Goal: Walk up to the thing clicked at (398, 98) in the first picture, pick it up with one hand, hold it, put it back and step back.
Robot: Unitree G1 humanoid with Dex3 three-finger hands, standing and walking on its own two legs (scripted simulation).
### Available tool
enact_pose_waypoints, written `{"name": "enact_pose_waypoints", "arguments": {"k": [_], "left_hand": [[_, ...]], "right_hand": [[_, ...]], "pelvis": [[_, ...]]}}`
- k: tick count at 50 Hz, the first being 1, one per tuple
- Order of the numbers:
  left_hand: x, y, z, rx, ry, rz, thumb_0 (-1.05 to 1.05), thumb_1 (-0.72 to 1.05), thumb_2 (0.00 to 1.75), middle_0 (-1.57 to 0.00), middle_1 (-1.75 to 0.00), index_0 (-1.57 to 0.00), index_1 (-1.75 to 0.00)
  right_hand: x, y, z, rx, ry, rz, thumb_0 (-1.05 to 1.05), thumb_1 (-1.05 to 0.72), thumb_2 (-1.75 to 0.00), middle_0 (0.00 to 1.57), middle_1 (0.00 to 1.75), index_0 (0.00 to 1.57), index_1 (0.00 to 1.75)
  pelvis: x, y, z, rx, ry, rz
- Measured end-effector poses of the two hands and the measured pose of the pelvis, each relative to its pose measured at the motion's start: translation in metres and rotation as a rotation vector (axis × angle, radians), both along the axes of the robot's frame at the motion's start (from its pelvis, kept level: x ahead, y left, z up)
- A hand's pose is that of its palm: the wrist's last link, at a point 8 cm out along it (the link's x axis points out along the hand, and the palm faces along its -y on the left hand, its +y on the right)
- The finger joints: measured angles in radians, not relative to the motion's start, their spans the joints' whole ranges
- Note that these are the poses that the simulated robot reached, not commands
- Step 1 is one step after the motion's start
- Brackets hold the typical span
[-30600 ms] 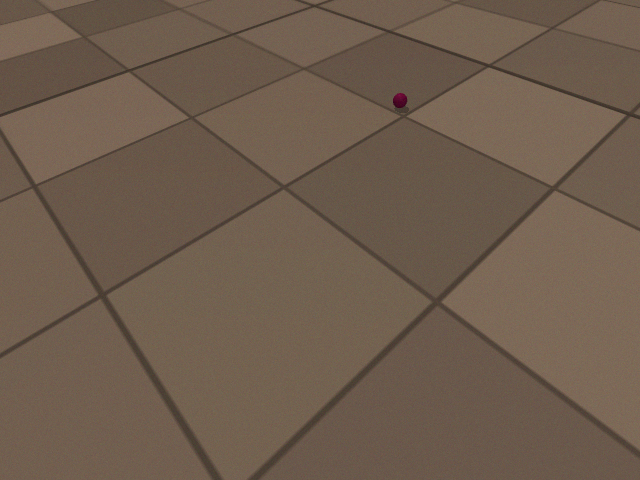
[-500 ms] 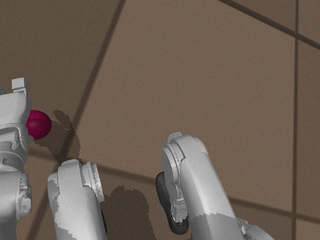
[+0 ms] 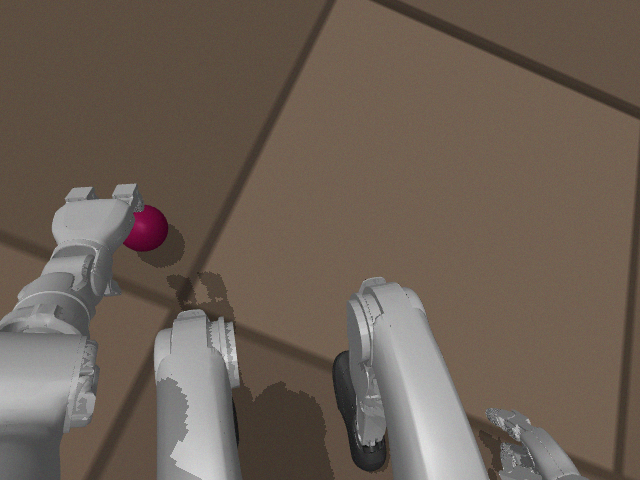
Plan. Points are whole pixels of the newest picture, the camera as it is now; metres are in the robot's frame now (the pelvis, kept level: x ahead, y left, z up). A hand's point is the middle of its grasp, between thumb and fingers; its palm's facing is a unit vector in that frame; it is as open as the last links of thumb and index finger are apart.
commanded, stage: withdraw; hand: left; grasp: from above
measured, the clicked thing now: (143, 228) +0.52 +0.23 -0.32
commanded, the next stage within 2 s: home in 0.18 s
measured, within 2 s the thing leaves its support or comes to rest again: neither
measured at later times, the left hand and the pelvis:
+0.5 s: hand (96, 228) +0.46 +0.24 -0.12, palm faces -0.44 -0.09 -0.89, open 12.7 cm; pelvis +0.01 +0.01 +0.02, yaw -1 degrees
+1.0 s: hand (3, 357) +0.29 +0.22 +0.09, palm faces -0.23 -0.74 -0.63, open 7.5 cm; pelvis +0.02 +0.01 +0.20, yaw +3 degrees
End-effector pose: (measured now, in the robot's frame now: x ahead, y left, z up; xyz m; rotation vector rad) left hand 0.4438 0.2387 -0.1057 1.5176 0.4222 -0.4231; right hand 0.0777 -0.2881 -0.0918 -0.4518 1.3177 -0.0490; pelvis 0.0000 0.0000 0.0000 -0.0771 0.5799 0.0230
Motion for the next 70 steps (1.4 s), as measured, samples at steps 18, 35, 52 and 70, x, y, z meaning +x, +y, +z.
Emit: {"name": "enact_pose_waypoints", "arguments": {"k": [18,35,52,70], "left_hand": [[0.038,0.013,0.005,0.045,-0.150,0.097,0.00,-0.44,0.97,-0.17,-0.95,-0.17,-0.96],[-0.058,0.016,0.125,-0.237,-0.112,0.290,0.00,0.46,0.87,-0.21,-0.40,-0.21,-0.40],[-0.162,0.013,0.259,-0.639,-0.028,0.688,0.01,0.88,0.90,-0.21,-0.30,-0.21,-0.31],[-0.212,0.004,0.399,-0.979,0.035,1.052,0.01,0.90,0.90,-0.20,-0.30,-0.21,-0.30]], "right_hand": [[-0.041,0.037,-0.028,0.098,0.124,-0.154,0.00,-0.91,-0.90,0.20,0.30,0.20,0.30],[0.050,0.029,0.068,0.080,-0.138,-0.133,0.01,-0.90,-0.89,0.20,0.30,0.20,0.30],[0.164,0.068,0.224,0.149,-0.546,-0.031,0.01,-0.90,-0.90,0.20,0.30,0.20,0.30],[0.151,0.068,0.343,0.109,-0.619,-0.103,0.01,-0.90,-0.90,0.20,0.30,0.20,0.30]], "pelvis": [[0.014,0.010,-0.011,-0.024,0.057,-0.007],[0.012,0.011,0.089,-0.005,0.004,0.014],[0.028,0.008,0.212,0.022,-0.148,0.037],[0.075,0.006,0.324,0.038,-0.333,0.047]]}}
